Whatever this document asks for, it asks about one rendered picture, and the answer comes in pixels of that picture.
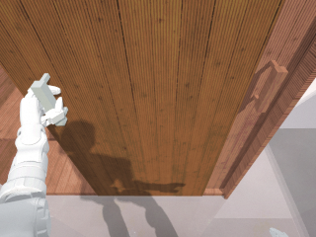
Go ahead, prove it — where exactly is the left robot forearm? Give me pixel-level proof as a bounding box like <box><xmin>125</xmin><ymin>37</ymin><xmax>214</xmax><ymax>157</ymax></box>
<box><xmin>0</xmin><ymin>123</ymin><xmax>49</xmax><ymax>204</ymax></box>

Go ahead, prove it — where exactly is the wardrobe door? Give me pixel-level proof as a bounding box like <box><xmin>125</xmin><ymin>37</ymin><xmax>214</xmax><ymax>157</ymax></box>
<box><xmin>206</xmin><ymin>0</ymin><xmax>316</xmax><ymax>189</ymax></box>
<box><xmin>0</xmin><ymin>0</ymin><xmax>285</xmax><ymax>197</ymax></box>

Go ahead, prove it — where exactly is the left robot hand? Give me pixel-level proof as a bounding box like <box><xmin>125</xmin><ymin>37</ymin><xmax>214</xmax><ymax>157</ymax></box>
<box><xmin>20</xmin><ymin>85</ymin><xmax>65</xmax><ymax>127</ymax></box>

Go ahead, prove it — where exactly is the right robot hand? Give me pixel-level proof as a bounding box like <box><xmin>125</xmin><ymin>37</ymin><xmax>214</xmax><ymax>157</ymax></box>
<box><xmin>269</xmin><ymin>227</ymin><xmax>288</xmax><ymax>237</ymax></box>

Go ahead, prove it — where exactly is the handle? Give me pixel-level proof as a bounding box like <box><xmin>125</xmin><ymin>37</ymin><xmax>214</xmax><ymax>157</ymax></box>
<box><xmin>254</xmin><ymin>66</ymin><xmax>288</xmax><ymax>113</ymax></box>
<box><xmin>30</xmin><ymin>73</ymin><xmax>68</xmax><ymax>126</ymax></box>

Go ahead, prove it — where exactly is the robot left upper arm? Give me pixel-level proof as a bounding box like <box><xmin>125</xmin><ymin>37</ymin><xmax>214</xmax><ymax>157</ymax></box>
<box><xmin>0</xmin><ymin>197</ymin><xmax>51</xmax><ymax>237</ymax></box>

